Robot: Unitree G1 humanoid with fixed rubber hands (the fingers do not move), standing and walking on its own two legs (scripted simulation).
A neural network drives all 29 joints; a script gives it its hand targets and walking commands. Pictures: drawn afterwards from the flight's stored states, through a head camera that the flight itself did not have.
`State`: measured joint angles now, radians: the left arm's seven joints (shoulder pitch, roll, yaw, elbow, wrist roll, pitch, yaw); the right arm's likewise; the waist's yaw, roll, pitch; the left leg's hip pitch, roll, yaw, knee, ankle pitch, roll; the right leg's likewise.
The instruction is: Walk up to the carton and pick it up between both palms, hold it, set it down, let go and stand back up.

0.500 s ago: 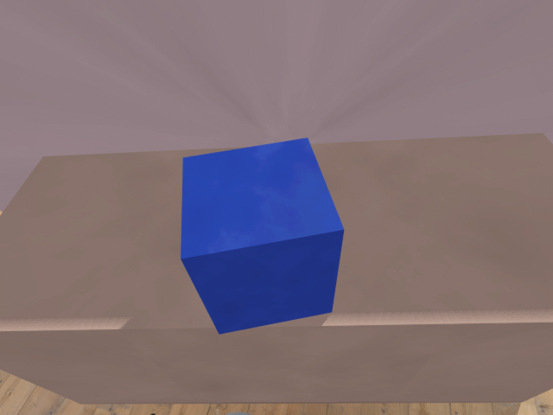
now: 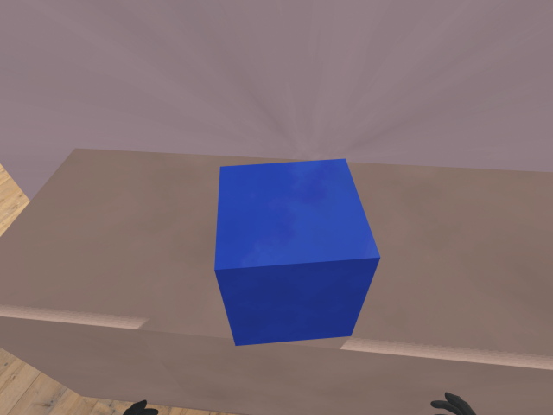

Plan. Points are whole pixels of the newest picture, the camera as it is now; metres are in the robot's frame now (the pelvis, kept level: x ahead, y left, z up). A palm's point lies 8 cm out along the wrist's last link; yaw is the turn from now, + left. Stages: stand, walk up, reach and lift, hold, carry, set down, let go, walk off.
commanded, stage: walk up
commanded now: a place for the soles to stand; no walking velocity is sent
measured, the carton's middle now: (288, 255) +0.39 +0.01 +0.00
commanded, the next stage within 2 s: none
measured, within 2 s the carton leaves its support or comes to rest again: neither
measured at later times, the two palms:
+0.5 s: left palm out of the picture +0.07 +0.27 -0.10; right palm out of the picture +0.10 -0.25 -0.10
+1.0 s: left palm out of the picture +0.02 +0.32 -0.11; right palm out of the picture +0.10 -0.19 -0.11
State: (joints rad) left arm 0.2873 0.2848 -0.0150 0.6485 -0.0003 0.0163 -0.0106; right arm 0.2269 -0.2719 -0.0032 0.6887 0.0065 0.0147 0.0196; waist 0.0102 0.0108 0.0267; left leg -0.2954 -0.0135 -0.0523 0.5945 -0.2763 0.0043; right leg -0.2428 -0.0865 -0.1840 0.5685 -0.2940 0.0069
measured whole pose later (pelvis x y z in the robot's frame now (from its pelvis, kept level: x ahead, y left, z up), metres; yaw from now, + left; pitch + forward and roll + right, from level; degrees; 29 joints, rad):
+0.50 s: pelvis +0.00 +0.01 +0.00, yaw +3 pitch -1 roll -1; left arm 0.32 0.29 0.00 0.68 0.01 0.02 0.00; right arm 0.28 -0.27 -0.02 0.71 0.00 0.02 0.02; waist 0.00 0.01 0.03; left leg -0.31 -0.05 -0.09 0.60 -0.27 0.01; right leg -0.24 -0.12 -0.23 0.58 -0.30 0.02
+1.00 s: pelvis -0.03 +0.05 -0.01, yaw +2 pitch -2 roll +0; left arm 0.37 0.26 0.03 0.68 0.01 0.03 0.03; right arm 0.20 -0.26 -0.02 0.67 -0.03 0.06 0.00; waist 0.00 0.02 0.07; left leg -0.35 -0.03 0.07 0.66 -0.28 0.06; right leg -0.27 0.01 0.01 0.67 -0.39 0.00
